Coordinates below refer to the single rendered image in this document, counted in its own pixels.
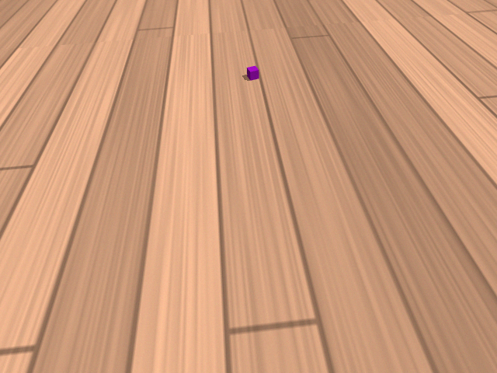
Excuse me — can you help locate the cube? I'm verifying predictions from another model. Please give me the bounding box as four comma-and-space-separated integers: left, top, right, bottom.
247, 66, 259, 81

